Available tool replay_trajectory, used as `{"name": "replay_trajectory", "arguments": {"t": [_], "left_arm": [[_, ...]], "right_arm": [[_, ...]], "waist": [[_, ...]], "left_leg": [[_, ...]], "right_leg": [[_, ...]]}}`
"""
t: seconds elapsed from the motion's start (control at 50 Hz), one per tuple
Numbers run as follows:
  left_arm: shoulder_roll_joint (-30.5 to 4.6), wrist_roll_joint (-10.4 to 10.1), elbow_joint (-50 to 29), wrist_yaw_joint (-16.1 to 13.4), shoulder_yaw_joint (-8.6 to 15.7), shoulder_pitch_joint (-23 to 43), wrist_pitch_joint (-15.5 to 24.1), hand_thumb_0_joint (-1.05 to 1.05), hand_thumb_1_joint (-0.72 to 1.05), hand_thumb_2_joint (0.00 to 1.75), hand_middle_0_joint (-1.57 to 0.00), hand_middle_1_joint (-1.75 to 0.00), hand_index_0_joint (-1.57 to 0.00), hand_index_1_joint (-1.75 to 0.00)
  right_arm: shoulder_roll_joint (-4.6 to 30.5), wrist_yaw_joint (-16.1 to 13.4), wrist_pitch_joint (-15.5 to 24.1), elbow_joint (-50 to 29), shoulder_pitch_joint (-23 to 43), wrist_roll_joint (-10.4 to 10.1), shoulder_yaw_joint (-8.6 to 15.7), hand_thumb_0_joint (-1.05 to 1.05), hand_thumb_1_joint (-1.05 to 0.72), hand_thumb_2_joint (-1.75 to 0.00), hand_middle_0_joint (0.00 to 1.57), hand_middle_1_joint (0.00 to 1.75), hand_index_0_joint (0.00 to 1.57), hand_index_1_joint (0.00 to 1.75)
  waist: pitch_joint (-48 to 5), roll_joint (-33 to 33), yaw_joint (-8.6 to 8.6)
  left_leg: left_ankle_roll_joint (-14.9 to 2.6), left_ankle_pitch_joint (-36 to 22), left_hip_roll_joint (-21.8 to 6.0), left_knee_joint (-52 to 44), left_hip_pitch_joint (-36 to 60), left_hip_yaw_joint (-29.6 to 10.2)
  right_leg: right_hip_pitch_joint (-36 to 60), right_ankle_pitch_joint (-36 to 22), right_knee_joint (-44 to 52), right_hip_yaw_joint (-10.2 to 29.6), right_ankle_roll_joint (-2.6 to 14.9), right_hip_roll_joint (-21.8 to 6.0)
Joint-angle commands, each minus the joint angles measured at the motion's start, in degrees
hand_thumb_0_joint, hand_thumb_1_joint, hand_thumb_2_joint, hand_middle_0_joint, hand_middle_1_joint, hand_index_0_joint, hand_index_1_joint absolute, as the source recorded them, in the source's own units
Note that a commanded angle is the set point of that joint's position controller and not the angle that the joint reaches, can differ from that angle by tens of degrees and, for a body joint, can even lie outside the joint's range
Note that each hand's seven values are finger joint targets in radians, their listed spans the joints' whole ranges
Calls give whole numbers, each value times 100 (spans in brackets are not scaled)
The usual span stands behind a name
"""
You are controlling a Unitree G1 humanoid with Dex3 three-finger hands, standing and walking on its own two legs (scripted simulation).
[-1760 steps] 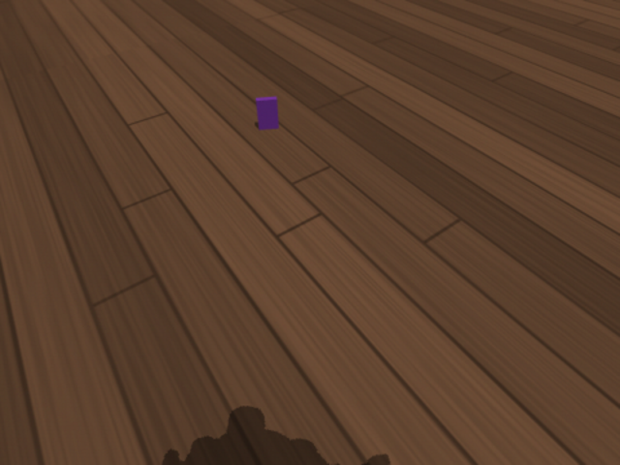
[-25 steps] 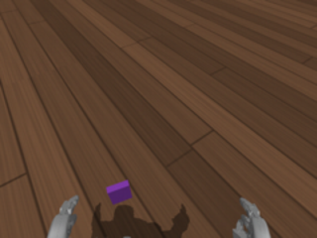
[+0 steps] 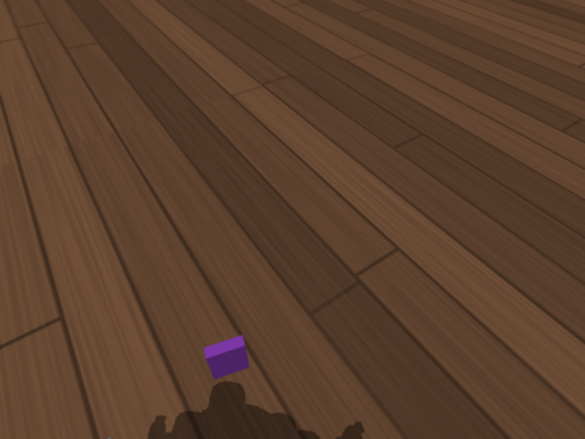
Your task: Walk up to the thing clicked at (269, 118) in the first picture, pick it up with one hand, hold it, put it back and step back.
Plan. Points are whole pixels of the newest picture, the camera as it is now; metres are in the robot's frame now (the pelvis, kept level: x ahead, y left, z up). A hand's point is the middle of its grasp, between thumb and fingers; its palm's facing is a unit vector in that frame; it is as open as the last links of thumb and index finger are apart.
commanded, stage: stand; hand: left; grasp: from the side
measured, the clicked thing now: (227, 358) +0.47 +0.20 -0.66
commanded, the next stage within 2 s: step back in 1.78 s
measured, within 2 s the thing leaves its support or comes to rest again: neither
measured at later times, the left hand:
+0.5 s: hand out of the picture +0.03 +0.25 -0.13, palm faces -0.02 -0.94 -0.35, open 7.4 cm
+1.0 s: hand out of the picture +0.05 +0.24 -0.13, palm faces -0.04 -0.94 -0.34, open 7.4 cm
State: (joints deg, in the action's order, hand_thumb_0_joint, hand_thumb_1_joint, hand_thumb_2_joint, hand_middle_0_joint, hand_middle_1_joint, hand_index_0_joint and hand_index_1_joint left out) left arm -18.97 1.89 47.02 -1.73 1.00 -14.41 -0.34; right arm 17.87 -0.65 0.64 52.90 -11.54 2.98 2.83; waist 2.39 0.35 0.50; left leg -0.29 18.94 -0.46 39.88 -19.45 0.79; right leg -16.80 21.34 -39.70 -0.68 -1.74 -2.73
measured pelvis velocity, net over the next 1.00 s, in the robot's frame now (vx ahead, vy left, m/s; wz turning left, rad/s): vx -0.01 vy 0.00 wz -0.01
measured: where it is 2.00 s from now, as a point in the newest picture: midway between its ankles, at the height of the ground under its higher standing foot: outside the picture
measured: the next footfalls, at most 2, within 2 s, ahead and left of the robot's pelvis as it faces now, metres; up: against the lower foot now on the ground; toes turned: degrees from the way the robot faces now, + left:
none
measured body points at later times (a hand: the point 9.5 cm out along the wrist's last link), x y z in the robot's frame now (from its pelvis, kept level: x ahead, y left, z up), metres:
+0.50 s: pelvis -0.02 +0.00 +0.02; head -0.02 +0.00 +0.47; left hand +0.03 +0.29 -0.11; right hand +0.05 -0.29 -0.12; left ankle +0.03 +0.12 -0.72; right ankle +0.00 -0.14 -0.72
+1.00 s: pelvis -0.01 +0.00 +0.03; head -0.01 -0.01 +0.48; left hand +0.05 +0.29 -0.11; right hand +0.04 -0.30 -0.12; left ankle +0.03 +0.12 -0.72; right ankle +0.00 -0.14 -0.72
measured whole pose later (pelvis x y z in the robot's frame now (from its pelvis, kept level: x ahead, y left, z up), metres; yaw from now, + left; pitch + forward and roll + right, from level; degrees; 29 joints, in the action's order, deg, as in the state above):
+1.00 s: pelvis -0.01 +0.00 +0.03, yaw -1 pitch -4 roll +0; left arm -18.6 0.8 65.5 -0.5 -0.4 -8.0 0.4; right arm 18.7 0.1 0.2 66.8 -7.8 1.2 1.2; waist 3.7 -0.7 -0.2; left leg 0.3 8.1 -0.8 20.3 -8.6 1.4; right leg -6.8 10.7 -21.0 -0.5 -1.6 -2.1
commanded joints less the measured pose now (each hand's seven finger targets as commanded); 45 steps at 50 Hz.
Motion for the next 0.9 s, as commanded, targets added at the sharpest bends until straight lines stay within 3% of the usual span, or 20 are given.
{"name": "replay_trajectory", "arguments": {"t": [0.0,0.02,0.12,0.26,0.3,0.38,0.46,0.52,0.66,0.68,0.78,0.88], "left_arm": [[-923,-31,-94,-58,236,342,219,0,90,90,-20,-30,-20,-30],[-919,-35,40,-54,226,319,221,0,90,90,-20,-30,-20,-30],[-1003,-34,543,-18,186,460,179,0,90,90,-20,-30,-20,-30],[-1062,-43,992,-11,132,618,233,0,90,90,-20,-30,-20,-30],[-1061,-36,1092,-2,110,627,223,0,90,90,-20,-30,-20,-30],[-1092,-38,1250,3,103,647,225,0,90,90,-20,-30,-20,-30],[-1122,-31,1322,8,87,722,228,0,90,90,-20,-30,-20,-30],[-1141,-41,1389,15,98,727,220,0,90,90,-20,-30,-20,-30],[-1189,-50,1479,40,101,744,212,0,90,90,-20,-30,-20,-30],[-1194,-58,1484,39,102,764,224,0,90,90,-20,-30,-20,-30],[-1217,-68,1519,50,103,811,220,0,90,90,-20,-30,-20,-30],[-1170,-96,1539,63,96,839,231,0,90,90,-20,-30,-20,-30]], "right_arm": [[974,-47,138,-254,383,-45,166,0,-90,-90,20,30,20,30],[995,-49,134,-184,404,-57,150,0,-90,-90,20,30,20,30],[1111,-47,98,177,484,-97,119,0,-90,-90,20,30,20,30],[1093,-34,94,556,457,-152,82,0,-90,-90,20,30,20,30],[1111,-20,68,633,564,-157,82,0,-90,-90,20,30,20,30],[1115,-2,56,754,625,-167,88,0,-90,-90,20,30,20,30],[1120,23,23,862,587,-169,70,0,-90,-90,20,30,20,30],[1143,21,21,881,670,-169,65,0,-90,-90,20,30,20,30],[1198,32,20,960,622,-181,61,0,-90,-90,20,30,20,30],[1189,39,28,951,647,-183,57,0,-90,-90,20,30,20,30],[1231,35,22,998,591,-196,40,0,-90,-90,20,30,20,30],[1215,17,64,1022,591,-201,10,0,-90,-90,20,30,20,30]], "waist": [[-388,-237,30],[-389,-244,50],[-37,-237,15],[-179,-71,-53],[35,-9,-22],[-50,-40,-23],[104,-12,-50],[-28,-124,-27],[79,-86,-45],[-20,-57,-37],[9,-40,-68],[-228,-68,-59]], "left_leg": [[-261,-953,-491,-1345,498,-760],[-258,-1053,-508,-1409,545,-765],[-155,-305,-542,-2075,560,-843],[-108,-901,-519,-2157,1079,-679],[-79,-629,-502,-2258,989,-702],[-82,-636,-536,-2323,1088,-682],[-62,-386,-487,-2363,952,-638],[-83,-333,-552,-2428,1001,-675],[-67,-164,-542,-2466,941,-652],[-81,-428,-534,-2388,1033,-613],[-80,-326,-556,-2441,983,-636],[-92,-909,-615,-2413,1158,-580]], "right_leg": [[237,-1093,1015,354,355,-225],[400,-1194,1111,380,346,-258],[526,-755,1559,378,319,-254],[730,-1058,2001,464,258,-404],[618,-697,2138,446,242,-374],[681,-745,2234,461,234,-409],[596,-344,2383,505,207,-403],[691,-572,2321,489,222,-412],[528,-238,2406,539,231,-401],[621,-424,2437,588,244,-452],[595,-352,2454,577,245,-423],[853,-1072,2323,563,273,-472]]}}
